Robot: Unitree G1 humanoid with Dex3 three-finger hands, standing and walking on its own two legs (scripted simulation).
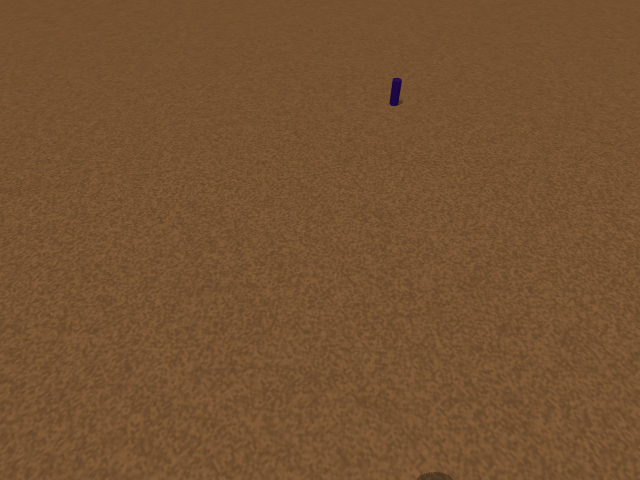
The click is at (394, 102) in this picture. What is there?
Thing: slim round
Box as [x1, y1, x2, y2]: [389, 78, 401, 105]
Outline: 394,78 392,81 389,103 391,105 396,105 398,101 401,79
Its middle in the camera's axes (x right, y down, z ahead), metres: +0.45 -0.87 +2.34
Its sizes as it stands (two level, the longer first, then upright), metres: 0.053 0.053 0.152
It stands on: the floor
